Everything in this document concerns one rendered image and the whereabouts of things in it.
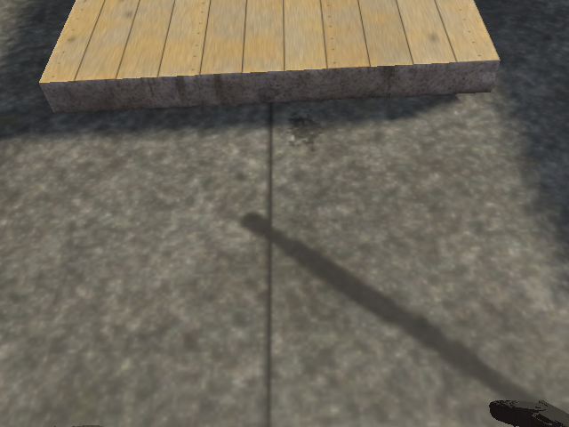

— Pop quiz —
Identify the robot right hand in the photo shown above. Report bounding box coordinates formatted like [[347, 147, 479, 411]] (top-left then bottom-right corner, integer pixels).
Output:
[[489, 400, 569, 427]]

